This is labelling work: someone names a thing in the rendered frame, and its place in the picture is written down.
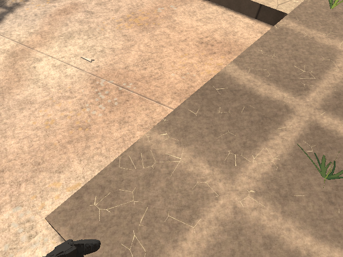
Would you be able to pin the robot left hand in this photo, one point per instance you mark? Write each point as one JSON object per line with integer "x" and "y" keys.
{"x": 77, "y": 248}

